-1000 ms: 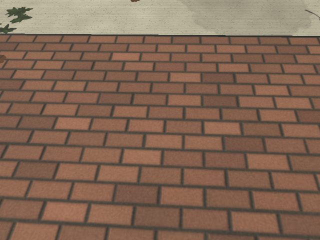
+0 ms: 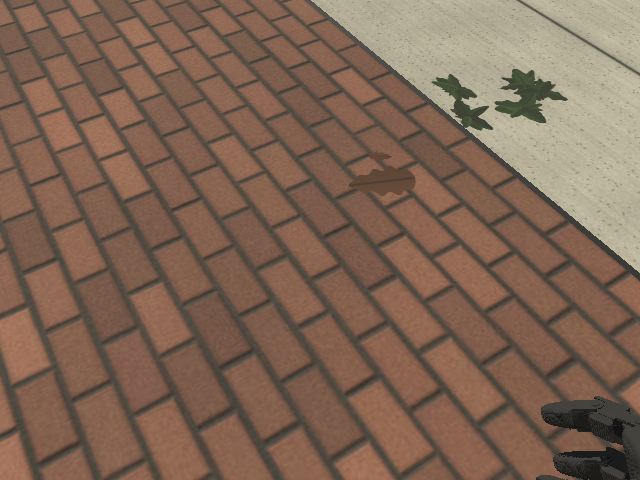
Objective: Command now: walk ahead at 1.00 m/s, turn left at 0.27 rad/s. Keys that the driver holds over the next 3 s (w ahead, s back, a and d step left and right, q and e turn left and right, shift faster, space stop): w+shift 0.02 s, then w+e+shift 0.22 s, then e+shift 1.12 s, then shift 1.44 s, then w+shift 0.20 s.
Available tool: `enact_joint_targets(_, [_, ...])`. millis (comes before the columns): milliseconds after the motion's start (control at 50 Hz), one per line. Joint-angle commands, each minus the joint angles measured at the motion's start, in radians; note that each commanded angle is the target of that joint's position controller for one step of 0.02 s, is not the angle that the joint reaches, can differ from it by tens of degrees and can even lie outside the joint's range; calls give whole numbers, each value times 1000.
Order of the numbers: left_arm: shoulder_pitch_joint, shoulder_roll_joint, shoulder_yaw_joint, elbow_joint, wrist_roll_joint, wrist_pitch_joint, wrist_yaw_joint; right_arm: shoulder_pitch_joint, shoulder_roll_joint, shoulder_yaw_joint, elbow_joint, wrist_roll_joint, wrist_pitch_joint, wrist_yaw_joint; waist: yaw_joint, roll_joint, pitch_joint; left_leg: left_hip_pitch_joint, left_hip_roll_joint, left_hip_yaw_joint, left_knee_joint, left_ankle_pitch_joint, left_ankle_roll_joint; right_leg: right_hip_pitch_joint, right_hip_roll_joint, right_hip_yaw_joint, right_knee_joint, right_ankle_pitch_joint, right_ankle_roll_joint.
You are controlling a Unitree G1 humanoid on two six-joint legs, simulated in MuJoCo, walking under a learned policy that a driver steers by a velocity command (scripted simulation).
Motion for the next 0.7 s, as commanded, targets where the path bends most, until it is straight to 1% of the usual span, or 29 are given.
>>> enact_joint_targets(20, [-96, 129, 12, -67, -10, -28, -3, -103, -22, 14, -79, 3, -16, 16, -75, -84, 161, 196, -8, 115, -189, 96, 27, -230, -235, 56, -243, 477, -140])
enact_joint_targets(60, [-56, 173, 15, -34, -15, -18, 2, -77, -37, 10, -68, -7, -22, -1, -106, -128, 108, 310, -51, 155, -248, 28, 54, -115, -243, 45, -111, 939, -137])
enact_joint_targets(80, [-51, 205, 19, -26, -14, -10, 8, 10, -65, -3, -42, -14, -23, -16, -157, -154, 30, 425, -89, 158, -247, -42, 63, -74, -252, 41, 45, 1166, -132])
enact_joint_targets(100, [-70, 229, 23, -26, -14, 0, 17, 212, -99, -23, 19, -15, -26, -34, -256, -174, -79, 641, -113, 133, -271, -94, 72, -106, -252, 46, 282, 1230, -124])
enact_joint_targets(120, [-105, 220, 20, -41, -19, 5, 19, 409, -154, -50, 81, -23, -29, -54, -358, -155, -171, 910, -41, 52, -310, -106, 78, -280, -205, 49, 580, 1024, -113])
enact_joint_targets(140, [-45, 65, -11, -83, -20, 5, 6, 489, -254, -79, 104, -46, -35, -76, -290, 78, -319, 1169, 254, -293, -353, -445, 84, -551, -81, 68, 982, 194, -115])
enact_joint_targets(160, [4, 42, -11, -117, -51, 5, 8, 479, -276, -86, 80, -35, -33, -79, -236, 173, -462, 1208, 436, -735, -544, -586, 105, -717, -1, 197, 1228, -140, -125])
enact_joint_targets(180, [-122, 115, 11, -130, -45, 12, 15, 418, -208, -81, 98, -17, -33, -78, -231, 44, -292, 1067, 376, -625, -588, -533, 90, -804, -52, 221, 1245, -17, -134])
enact_joint_targets(200, [-171, 84, 3, -136, -40, 13, 9, 358, -136, -65, 112, -10, -43, -77, -193, 10, -116, 896, 337, -459, -607, -394, 86, -816, -90, 202, 1179, 59, -128])
enact_joint_targets(220, [-176, 54, -3, -120, -34, 21, 0, 321, -98, -60, 124, -9, -53, -73, -153, -10, -40, 776, 292, -342, -642, -276, 70, -779, -121, 201, 1126, 82, -120])
enact_joint_targets(240, [-149, 34, -3, -102, -22, 39, -9, 302, -70, -53, 134, 0, -60, -76, -113, 6, -8, 688, 251, -240, -676, -222, 47, -729, -138, 202, 1098, 92, -111])
enact_joint_targets(260, [-128, 16, -3, -92, -14, 61, -15, 299, -41, -44, 144, 7, -70, -77, -84, 32, 22, 624, 251, -164, -691, -55, 47, -691, -145, 193, 1085, 86, -93])
enact_joint_targets(280, [-146, 9, 2, -95, -11, 78, -15, 302, -11, -37, 158, 16, -83, -74, -65, 6, 54, 612, 240, -76, -675, 232, 35, -693, -146, 184, 1066, 67, -82])
enact_joint_targets(320, [-216, -14, 3, -126, -4, 97, -19, 288, -10, -37, 173, 35, -99, -75, -40, 19, 92, 591, 220, 81, -679, 555, 21, -727, -131, 137, 1000, 103, -62])
enact_joint_targets(360, [-306, -44, -9, -174, -7, 89, -31, 253, 4, -32, 178, 40, -101, -83, -27, 59, 110, 549, 142, 228, -686, 638, -10, -690, -92, 62, 814, 248, -67])
enact_joint_targets(380, [-313, -17, 1, -188, -101, 61, -22, 112, -23, -43, 119, 41, -87, -106, -24, 87, 100, 540, 102, 259, -683, 534, -37, -657, -85, 83, 699, 318, -57])
enact_joint_targets(400, [-335, -3, 0, -191, -93, 42, -27, 102, -58, -49, 104, 44, -80, -127, -30, 44, 77, 525, 84, 291, -645, 546, -49, -574, -47, 31, 568, 422, -51])
enact_joint_targets(420, [-345, 2, 6, -199, -64, 33, -36, 154, -101, -57, 109, 49, -77, -147, -43, 22, 30, 552, 87, 298, -586, 662, -56, -492, 4, -21, 487, 503, -44])
enact_joint_targets(440, [-318, 11, 14, -208, -52, 35, -47, 187, -142, -66, 114, 56, -70, -159, -31, 40, -20, 593, 106, 289, -520, 763, -70, -420, 37, -35, 450, 522, -48])
enact_joint_targets(480, [-149, 96, 52, -191, -52, 63, -55, 154, -188, -83, 89, 74, -50, -164, 56, 94, -111, 604, 139, 266, -310, 903, -87, -214, 83, -34, 461, 453, -82])
enact_joint_targets(500, [0, 170, 86, -163, -50, 80, -46, 117, -173, -82, 76, 76, -46, -154, 135, 65, -162, 537, 139, 243, -93, 821, -92, -39, 77, 18, 459, 456, -123])
enact_joint_targets(520, [50, 189, 93, -144, -54, 93, -24, 93, -100, -64, 80, 85, -49, -127, 159, -102, -106, 420, 37, 239, 241, 178, -128, 47, 25, 95, 331, 581, -170])
enact_joint_targets(540, [-32, 202, 80, -162, -24, 88, -8, 131, 29, -31, 49, 29, -57, -92, 44, -405, -6, 166, -148, 185, 641, -609, -157, 58, -40, 306, 381, 1135, -231])
enact_joint_targets(560, [-167, 261, 68, -271, 42, 46, -13, 415, 12, -19, 30, 44, -69, -78, -118, -378, -298, 35, -177, -79, 821, -585, -174, 209, -311, 834, 278, 1078, -478])
enact_joint_targets(580, [-272, 253, 85, -358, 12, 50, -27, 367, -126, -39, 26, 40, -72, -75, -77, -173, -351, 84, -133, -145, 757, -507, -144, 151, -314, 908, 166, 762, -488])
enact_joint_targets(600, [-339, 207, 76, -378, -25, 51, -29, 268, -157, -55, 1, 49, -63, -82, -108, -32, -200, 21, -105, -136, 654, -434, -130, 8, -268, 861, 116, 453, -456])
enact_joint_targets(620, [-378, 172, 66, -385, -55, 53, -25, 222, -152, -59, 4, 34, -47, -99, -133, 79, -144, 52, -62, -133, 564, -383, -135, -116, -224, 824, 88, 321, -402])
enact_joint_targets(660, [-403, 164, 65, -395, -47, 63, -8, 182, -144, -65, -9, 27, -14, -113, -151, 41, -76, 141, -44, -135, 409, -362, -157, -298, -148, 709, 89, 457, -355])
enact_joint_targets(700, [-385, 160, 69, -384, -47, 78, 18, 146, -82, -55, -18, 18, -9, -118, -139, 15, -78, 187, -52, -109, 234, -333, -181, -357, -74, 586, 143, 663, -317])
